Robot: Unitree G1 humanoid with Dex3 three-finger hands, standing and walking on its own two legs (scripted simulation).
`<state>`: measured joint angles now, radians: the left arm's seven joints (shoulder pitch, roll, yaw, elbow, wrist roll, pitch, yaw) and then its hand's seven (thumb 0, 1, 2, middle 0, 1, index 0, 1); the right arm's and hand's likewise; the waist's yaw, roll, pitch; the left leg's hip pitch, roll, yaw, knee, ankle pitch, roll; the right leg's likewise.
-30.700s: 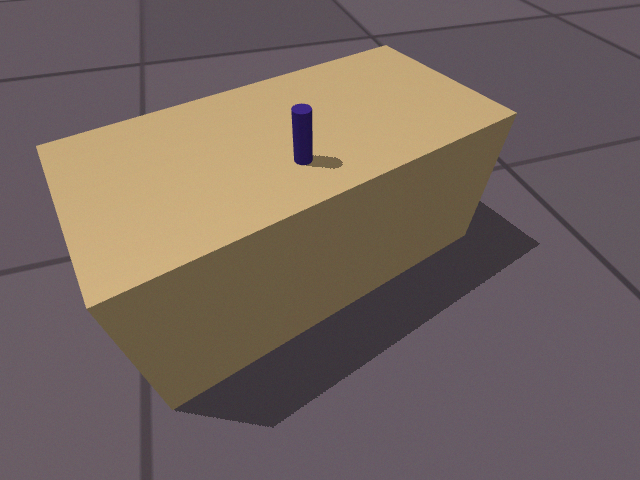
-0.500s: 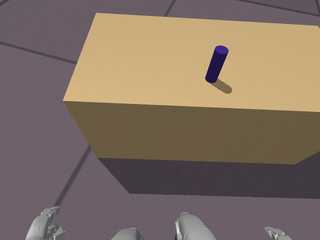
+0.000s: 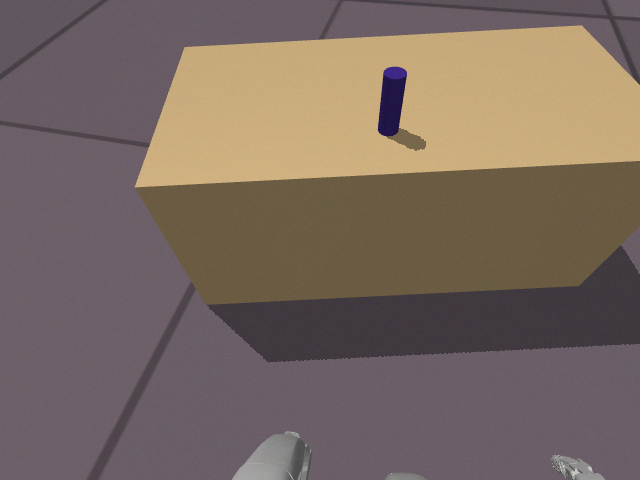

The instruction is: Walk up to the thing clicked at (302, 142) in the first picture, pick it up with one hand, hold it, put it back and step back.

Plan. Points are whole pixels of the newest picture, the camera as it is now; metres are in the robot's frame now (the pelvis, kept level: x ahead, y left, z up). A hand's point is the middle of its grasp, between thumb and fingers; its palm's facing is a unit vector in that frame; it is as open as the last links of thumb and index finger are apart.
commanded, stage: step back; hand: right
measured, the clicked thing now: (391, 103) +0.92 -0.13 -0.08
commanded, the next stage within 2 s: stand in 1.68 s
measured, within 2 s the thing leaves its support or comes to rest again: neither
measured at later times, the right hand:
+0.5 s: hand out of the picture -0.04 -0.28 -0.14, palm faces -0.07 +0.90 -0.43, open 7.4 cm
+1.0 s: hand out of the picture -0.19 -0.28 -0.15, palm faces -0.10 +0.93 -0.34, open 7.4 cm
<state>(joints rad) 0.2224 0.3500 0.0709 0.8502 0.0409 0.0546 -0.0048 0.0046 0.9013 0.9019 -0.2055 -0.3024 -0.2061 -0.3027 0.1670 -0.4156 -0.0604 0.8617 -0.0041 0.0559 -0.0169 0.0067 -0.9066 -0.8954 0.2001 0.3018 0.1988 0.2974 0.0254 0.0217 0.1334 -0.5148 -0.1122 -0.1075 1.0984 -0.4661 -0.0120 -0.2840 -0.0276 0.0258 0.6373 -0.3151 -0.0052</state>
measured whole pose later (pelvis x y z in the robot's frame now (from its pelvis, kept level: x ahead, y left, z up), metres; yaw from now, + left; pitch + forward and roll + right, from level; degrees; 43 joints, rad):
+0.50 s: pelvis -0.18 -0.01 -0.01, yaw +0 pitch -1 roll -1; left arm 0.15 0.40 0.08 0.85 0.02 0.06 -0.01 0.00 0.90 0.90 -0.20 -0.30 -0.20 -0.30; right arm 0.10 -0.40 -0.04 0.82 -0.04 0.04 -0.01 0.01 -0.90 -0.90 0.20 0.30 0.20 0.30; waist 0.02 -0.01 0.15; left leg -0.44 0.06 0.02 0.65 -0.18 0.00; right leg -0.24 0.02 0.05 0.71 -0.44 0.00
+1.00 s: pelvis -0.28 -0.03 +0.00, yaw +4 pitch -3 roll +1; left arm 0.23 0.40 0.08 0.98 0.02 0.02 -0.03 0.00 0.90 0.90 -0.20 -0.30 -0.20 -0.30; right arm 0.21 -0.33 -0.03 0.99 -0.05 -0.01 0.02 0.01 -0.90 -0.90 0.20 0.30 0.20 0.30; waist 0.01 -0.03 0.05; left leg -0.25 -0.01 0.00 0.57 -0.28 0.01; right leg -0.27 -0.03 0.01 0.64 -0.41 -0.02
